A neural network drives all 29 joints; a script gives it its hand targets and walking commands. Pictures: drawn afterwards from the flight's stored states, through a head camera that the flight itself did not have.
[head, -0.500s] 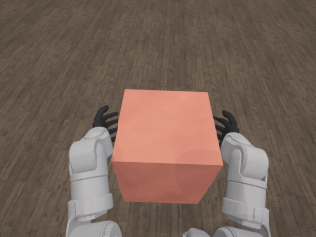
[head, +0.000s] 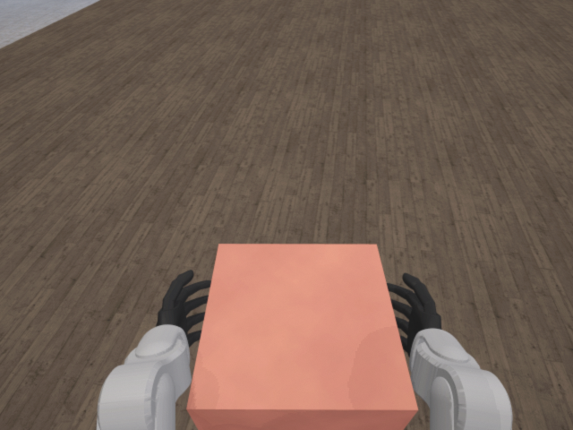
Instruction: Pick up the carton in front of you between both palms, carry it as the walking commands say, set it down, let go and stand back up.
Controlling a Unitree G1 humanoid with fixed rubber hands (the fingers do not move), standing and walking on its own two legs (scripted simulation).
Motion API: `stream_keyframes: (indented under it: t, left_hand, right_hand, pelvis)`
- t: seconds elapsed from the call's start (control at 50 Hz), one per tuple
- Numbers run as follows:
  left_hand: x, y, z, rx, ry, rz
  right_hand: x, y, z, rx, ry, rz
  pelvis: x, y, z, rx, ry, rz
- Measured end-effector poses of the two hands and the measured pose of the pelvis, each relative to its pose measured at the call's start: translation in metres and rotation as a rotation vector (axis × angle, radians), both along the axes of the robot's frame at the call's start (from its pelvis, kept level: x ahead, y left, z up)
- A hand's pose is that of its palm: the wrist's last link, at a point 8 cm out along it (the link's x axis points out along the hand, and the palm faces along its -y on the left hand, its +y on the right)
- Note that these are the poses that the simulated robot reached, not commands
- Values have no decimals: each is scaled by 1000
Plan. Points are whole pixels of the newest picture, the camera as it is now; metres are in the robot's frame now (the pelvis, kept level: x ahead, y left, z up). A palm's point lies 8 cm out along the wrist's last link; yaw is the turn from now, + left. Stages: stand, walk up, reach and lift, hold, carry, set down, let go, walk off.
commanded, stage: carry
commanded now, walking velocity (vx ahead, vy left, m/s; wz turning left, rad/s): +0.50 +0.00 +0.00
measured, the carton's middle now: (297, 360) +0.22 +0.00 +0.00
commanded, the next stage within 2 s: none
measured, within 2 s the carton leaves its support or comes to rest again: neither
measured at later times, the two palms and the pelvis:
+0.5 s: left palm (209, 169) +0.58 +0.19 +0.06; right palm (362, 178) +0.54 -0.11 +0.06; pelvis +0.34 +0.06 -0.01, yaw -4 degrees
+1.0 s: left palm (254, 91) +0.90 +0.13 +0.07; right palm (368, 93) +0.91 -0.17 +0.06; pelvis +0.68 -0.02 -0.01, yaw +0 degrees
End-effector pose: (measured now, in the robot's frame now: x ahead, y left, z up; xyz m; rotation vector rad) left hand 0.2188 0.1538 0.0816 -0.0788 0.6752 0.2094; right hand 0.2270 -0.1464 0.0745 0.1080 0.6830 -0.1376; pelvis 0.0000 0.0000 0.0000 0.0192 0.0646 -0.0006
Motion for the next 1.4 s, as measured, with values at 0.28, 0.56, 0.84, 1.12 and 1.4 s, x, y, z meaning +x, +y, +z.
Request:
stream_keyframes:
  t: [0.28,0.56,0.84,1.12,1.4]
  left_hand:
    - [204,15,-5,-18,-73,-55]
    - [391,32,-16,-53,28,-138]
    - [582,1,0,-23,-98,-56]
    - [748,-31,8,8,-18,2]
    - [969,-13,-17,-35,-66,-75]
  right_hand:
    - [187,14,0,-23,-73,-65]
    - [350,34,0,-60,31,-137]
    - [563,1,5,-21,-96,-64]
    - [749,-31,4,9,-20,2]
    - [948,-13,-7,-29,-69,-79]
  pelvis:
    - [201,26,-22,-9,-19,-35]
    - [375,58,3,-48,-3,-66]
    - [579,12,-19,-15,-12,-28]
    - [748,-31,4,16,6,-3]
    - [964,1,-30,-14,-21,-57]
